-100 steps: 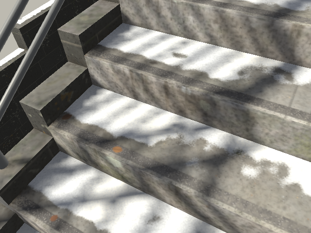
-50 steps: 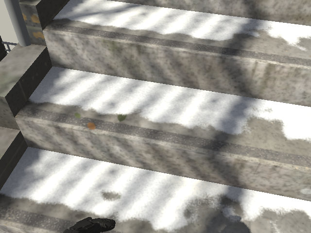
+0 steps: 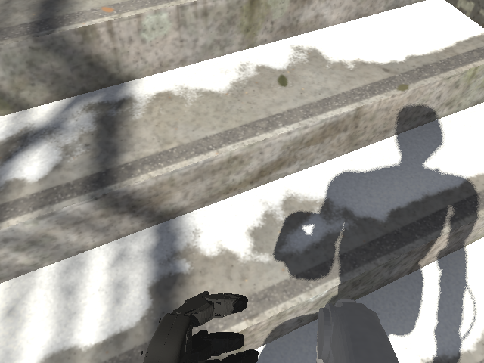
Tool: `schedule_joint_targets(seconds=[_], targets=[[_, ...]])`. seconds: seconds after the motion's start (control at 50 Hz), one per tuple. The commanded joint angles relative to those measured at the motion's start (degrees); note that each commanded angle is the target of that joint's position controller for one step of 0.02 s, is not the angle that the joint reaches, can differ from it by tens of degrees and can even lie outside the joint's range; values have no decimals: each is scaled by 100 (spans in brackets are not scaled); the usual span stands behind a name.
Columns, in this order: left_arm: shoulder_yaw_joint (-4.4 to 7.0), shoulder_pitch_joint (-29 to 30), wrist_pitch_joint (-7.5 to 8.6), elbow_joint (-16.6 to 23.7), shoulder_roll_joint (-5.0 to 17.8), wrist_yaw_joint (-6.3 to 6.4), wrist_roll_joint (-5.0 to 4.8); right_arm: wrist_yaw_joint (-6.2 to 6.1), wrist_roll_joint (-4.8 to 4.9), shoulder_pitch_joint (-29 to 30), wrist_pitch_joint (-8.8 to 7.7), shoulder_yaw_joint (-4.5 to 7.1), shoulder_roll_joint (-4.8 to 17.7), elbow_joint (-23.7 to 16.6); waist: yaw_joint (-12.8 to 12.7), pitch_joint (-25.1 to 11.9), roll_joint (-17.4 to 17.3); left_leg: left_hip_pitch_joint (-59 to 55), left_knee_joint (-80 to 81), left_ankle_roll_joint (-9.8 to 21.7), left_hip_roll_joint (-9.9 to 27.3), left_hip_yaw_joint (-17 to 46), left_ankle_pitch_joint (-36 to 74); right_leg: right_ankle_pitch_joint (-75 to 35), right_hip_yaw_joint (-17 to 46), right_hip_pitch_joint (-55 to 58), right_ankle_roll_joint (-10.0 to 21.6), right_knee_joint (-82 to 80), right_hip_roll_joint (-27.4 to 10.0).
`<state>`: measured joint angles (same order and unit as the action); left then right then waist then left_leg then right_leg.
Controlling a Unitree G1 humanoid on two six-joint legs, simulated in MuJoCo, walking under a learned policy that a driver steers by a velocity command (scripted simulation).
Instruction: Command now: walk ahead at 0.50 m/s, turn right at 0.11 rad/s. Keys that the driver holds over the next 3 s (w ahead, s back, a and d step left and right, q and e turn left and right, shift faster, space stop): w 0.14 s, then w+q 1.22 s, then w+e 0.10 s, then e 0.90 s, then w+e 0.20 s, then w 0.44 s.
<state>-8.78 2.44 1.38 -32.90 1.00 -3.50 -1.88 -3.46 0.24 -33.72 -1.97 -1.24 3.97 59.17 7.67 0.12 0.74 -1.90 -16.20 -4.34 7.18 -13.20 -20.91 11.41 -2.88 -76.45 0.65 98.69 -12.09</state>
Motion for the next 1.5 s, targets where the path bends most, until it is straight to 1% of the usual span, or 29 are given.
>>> schedule_joint_targets(seconds=[0.02, 0.06, 0.08, 0.1, 0.12, 0.14, 0.18, 0.22, 0.38, 0.48, 0.52, 0.58, 0.6, 0.64, 0.68, 0.72, 0.84, 0.92, 1.0, 1.04, 1.1, 1.12, 1.14, 1.16, 1.2, 1.24, 1.3, 1.36, 1.5], targets=[[147, 1722, 378, 1231, 208, -173, -42, 99, 48, -904, -113, 168, 1232, 179, -446, -348, -1120, 1668, 1306, 1506, 995, 611, 6623, 988, -1469, 4607, 354, -2131, 906], [780, -916, 322, 459, 1436, 19, -20, 277, -101, -147, -273, 356, 2284, -11, -1975, -1618, -2056, 145, -786, 1137, 916, 724, 10232, 798, -568, 5906, 911, -3631, 1300], [1043, -1955, 243, 12, 2016, 136, 132, 274, -13, 235, -378, 458, 2240, -289, -2302, -2300, -1473, 1539, -2340, 833, 662, 1084, 9500, -422, 1136, 7684, 1263, -3983, 709], [1329, -2833, 108, -371, 2816, 229, 363, 372, -85, -250, -572, 258, 1335, -316, -2022, -3432, 1026, 2927, -4620, 527, -367, 1538, 3874, -497, 4302, 9267, 2078, -6479, -795], [1304, -3090, 58, -617, 2572, 336, 463, 548, 58, -84, -730, 318, 1006, 9, -1983, -3970, 1051, 3342, -7721, 474, -1072, 2578, 1332, 763, 6183, 9033, 2219, -8099, -1376], [1192, -2681, 77, -919, 2184, 255, 334, 629, 238, 689, -690, 418, 705, -376, -1714, -2936, 788, 4293, -9509, 646, -1020, 2829, 1036, 1465, 5582, 8112, 1755, -8163, -1362], [879, -2145, 238, -1679, 833, 102, 264, 578, 119, 2438, -528, 188, 269, -1562, -1160, -674, 229, 5763, -10276, 1253, -577, 2307, 1214, 1564, 3149, 6210, 988, -7467, -868], [783, -1787, 342, -1983, 291, 27, 374, 641, 109, 2103, -360, 6, 21, -1753, -507, -308, 43, 5931, -10342, 1609, -480, 2459, 1592, 379, 1473, 5773, 404, -7322, -432], [648, -2024, 197, -2312, 835, 213, 539, 457, 88, 2554, 115, -299, -72, -2091, -220, 577, 328, 8119, -11565, 1193, -829, 1844, 1685, -301, -495, 5524, 287, -8294, -427], [845, -3017, 163, -2533, 1698, 615, 399, 535, -27, 4355, 69, -425, 223, -3006, -782, 184, 512, 7190, -8379, 948, -93, 700, 1171, -877, -1003, 6390, 523, -9719, -433], [918, -2662, 150, -2458, 1984, 666, 200, 654, 19, 4309, 36, -383, 206, -2927, -521, -279, 336, 5361, -6803, 1406, -391, 44, 557, -4758, -1619, 6719, 515, -9373, -346], [1052, -2633, 131, -2237, 2532, 696, 172, 709, -11, 2868, -23, 36, 997, -2560, 105, -1276, 1571, 3734, -5049, 1778, -1411, -95, -1000, -10504, -1228, 8427, 792, -6991, -754], [1111, -2314, 155, -1968, 2588, 710, 180, 761, -93, 2142, 19, 264, 1488, -2334, 341, -1628, 1584, 2631, -4024, 1927, -1298, 1175, -700, -9507, -952, 7965, 702, -5645, -578], [996, -1673, 557, -1353, 1565, 296, 324, 520, -188, 1424, 217, 634, 2477, -1994, 35, -2306, -1498, 266, 190, 2787, 365, 7159, -3104, -540, 496, 4042, 120, -1289, 1633], [990, -1104, 636, -870, 1168, -26, 191, 454, -328, 1208, 107, 212, 1108, -1485, -477, -941, -646, 1611, -68, 1821, 388, 6395, -2439, -639, 1321, 2647, 470, 816, 1303], [803, -889, 652, -545, 732, 23, 426, 578, -185, 1510, -45, 76, 534, -1162, -971, -148, 95, 2740, -758, 1342, -125, 4468, -895, -918, 978, 2121, 708, 1496, 977], [431, -980, 575, -271, 503, 70, 370, 640, -128, 1534, 2, 7, 513, -892, -1321, 5, 148, 2951, -869, 828, -604, 2790, 487, -1497, 376, 605, 560, 1726, 663], [150, 277, 601, 284, -60, 188, 284, 489, -240, 475, 45, -6, 708, -427, -749, 211, -885, 2337, -495, 1155, -406, 3673, 655, -790, -193, -940, 260, 2858, 827], [-5, 2123, 767, 1094, 23, 281, 417, 173, 49, -349, 167, 136, 862, -403, -88, 32, -791, 1769, 892, 1559, 90, 4339, 1661, 9, -591, -157, -28, -305, 836], [176, 1222, 678, 870, 214, 341, 306, 54, -1, 380, 158, 175, 918, -490, -823, -625, -1335, 1362, 904, 1733, 110, 3506, 4012, 456, -727, 1895, 144, -1643, 943], [972, -1014, 717, 318, 1666, 423, 238, 63, -122, 1232, -77, 299, 1451, -681, -2214, -2101, -1560, 1086, -1579, 1533, -124, 2944, 11194, 1543, 88, 5860, 666, -3275, 1365], [1174, -2487, 672, -64, 2366, 398, 325, 155, -120, 1925, -292, 387, 1751, -1083, -2706, -2785, -1277, 1283, -3035, 1646, -217, 3253, 10341, 2018, 1574, 7142, 977, -4593, 700], [1280, -3122, 562, -483, 2679, 412, 663, 365, -88, 1827, -450, 259, 788, -1317, -2137, -3319, 1815, 3257, -5380, 1401, -1432, 3173, 4294, 825, 4447, 9037, 1804, -6824, -626], [1262, -2774, 388, -505, 2277, 599, 716, 612, -278, 1572, -508, 215, 620, -1358, -1900, -3317, 2471, 4143, -7836, 1095, -1908, 3565, 1368, 1146, 6984, 8697, 2206, -8193, -1330], [871, -1861, 174, -1078, 649, 710, 290, 843, -121, 2607, -246, 172, 521, -2125, -1158, -572, 740, 5567, -9766, 1089, -1221, 2562, 1053, 3045, 4676, 6004, 1532, -7729, -1043], [706, -1429, 227, -1629, 31, 615, 442, 797, -12, 2087, -34, 50, 276, -2186, -337, 307, -99, 5780, -10438, 1311, -866, 2319, 1090, 2407, 2540, 4500, 856, -7390, -759], [800, -1470, 284, -2020, 371, 333, 432, 703, 189, 1782, 31, -196, -147, -2240, 12, 485, -206, 6240, -9911, 1374, -513, 2300, 1663, 961, 505, 4294, 373, -7714, -370], [833, -1369, 378, -1911, 933, 298, 518, 518, 0, 2481, 63, -176, 307, -2488, -123, 311, -27, 5950, -8652, 911, -631, 1723, 2554, 387, -540, 4008, 659, -8126, -39], [1001, -3344, 265, -2168, 1329, 575, 350, 503, -60, 4093, -52, -286, 147, -2960, -1205, 268, 278, 8930, -8804, 495, 228, 1667, 1517, -109, 674, 8011, 885, -8225, -728]])
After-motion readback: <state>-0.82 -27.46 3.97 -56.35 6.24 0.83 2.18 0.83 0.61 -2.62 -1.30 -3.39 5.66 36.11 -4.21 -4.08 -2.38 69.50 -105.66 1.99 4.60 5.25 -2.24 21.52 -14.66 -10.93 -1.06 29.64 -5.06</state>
